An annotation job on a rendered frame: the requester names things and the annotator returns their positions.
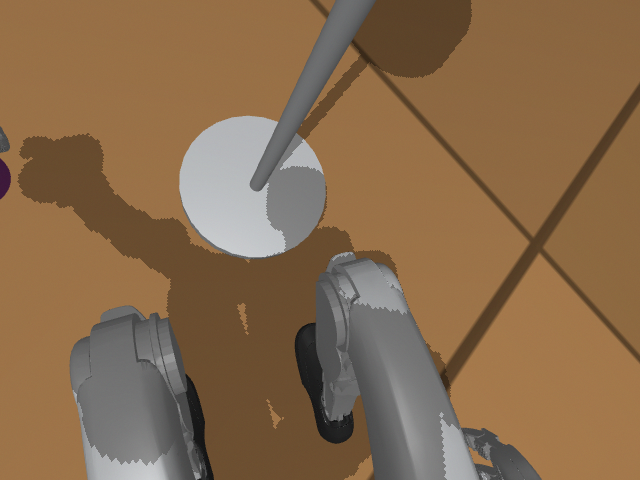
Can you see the tin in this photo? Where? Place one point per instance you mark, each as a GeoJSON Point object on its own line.
{"type": "Point", "coordinates": [5, 178]}

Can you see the right robot foot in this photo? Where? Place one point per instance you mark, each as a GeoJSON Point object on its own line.
{"type": "Point", "coordinates": [311, 376]}

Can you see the left robot foot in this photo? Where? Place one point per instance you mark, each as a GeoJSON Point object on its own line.
{"type": "Point", "coordinates": [198, 427]}

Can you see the right robot hand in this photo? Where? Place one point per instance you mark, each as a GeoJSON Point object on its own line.
{"type": "Point", "coordinates": [508, 462]}

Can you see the floor lamp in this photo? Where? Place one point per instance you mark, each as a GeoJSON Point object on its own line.
{"type": "Point", "coordinates": [251, 187]}

